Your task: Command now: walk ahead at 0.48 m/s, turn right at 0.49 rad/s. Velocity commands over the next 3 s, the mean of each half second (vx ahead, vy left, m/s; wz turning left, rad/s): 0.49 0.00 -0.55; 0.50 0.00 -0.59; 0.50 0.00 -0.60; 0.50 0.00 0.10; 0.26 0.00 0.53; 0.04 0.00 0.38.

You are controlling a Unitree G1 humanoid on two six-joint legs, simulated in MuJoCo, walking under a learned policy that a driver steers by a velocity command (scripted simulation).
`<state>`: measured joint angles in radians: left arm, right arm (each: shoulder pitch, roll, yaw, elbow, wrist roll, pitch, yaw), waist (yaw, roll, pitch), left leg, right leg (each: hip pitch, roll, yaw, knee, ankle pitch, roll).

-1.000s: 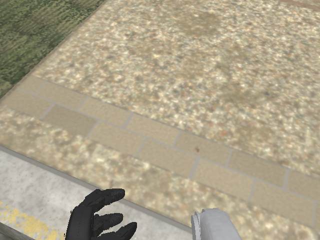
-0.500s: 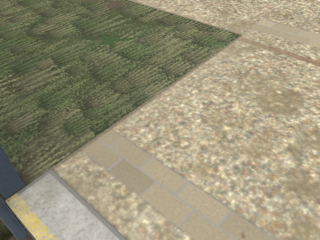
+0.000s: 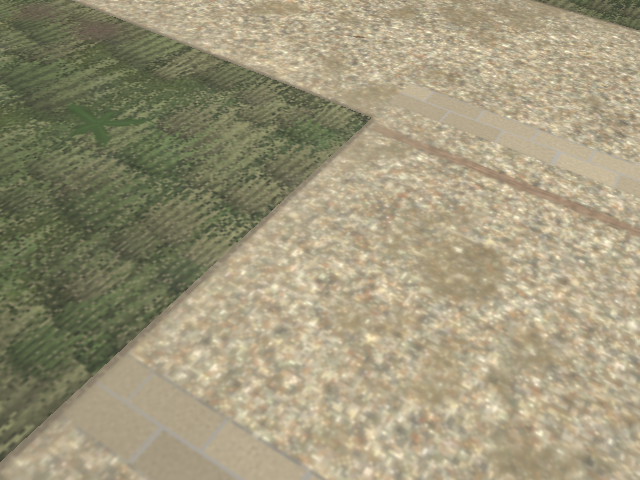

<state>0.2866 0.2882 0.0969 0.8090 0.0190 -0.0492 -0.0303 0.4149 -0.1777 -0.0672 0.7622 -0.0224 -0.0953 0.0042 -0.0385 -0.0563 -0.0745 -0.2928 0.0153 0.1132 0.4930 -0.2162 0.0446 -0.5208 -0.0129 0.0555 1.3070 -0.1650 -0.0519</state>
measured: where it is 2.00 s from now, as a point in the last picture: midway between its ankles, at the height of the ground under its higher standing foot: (503, 354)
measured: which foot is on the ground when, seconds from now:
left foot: down 0.00-0.46, up 0.48-0.94, down 0.96-1.00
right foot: up 0.00-0.44, down 0.46-0.96, up 0.98-1.00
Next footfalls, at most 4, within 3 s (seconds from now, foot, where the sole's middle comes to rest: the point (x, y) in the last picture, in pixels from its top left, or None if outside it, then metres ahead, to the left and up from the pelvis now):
0.46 right None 0.39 -0.12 -0.78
0.96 left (355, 405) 0.77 -0.14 -0.78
1.50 right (502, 402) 0.79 -0.50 -0.78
2.04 left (524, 302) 1.10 -0.64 -0.78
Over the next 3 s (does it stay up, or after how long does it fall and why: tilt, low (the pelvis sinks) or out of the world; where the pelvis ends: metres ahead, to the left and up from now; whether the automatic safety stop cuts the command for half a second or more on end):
stays up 1.09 -0.74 0.00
